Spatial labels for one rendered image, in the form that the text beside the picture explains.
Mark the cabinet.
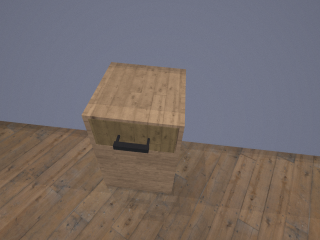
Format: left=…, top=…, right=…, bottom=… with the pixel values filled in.
left=81, top=62, right=186, bottom=194

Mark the handle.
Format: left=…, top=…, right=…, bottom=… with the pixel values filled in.
left=113, top=135, right=150, bottom=154

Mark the drawer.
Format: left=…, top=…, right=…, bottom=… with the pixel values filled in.
left=88, top=118, right=178, bottom=153

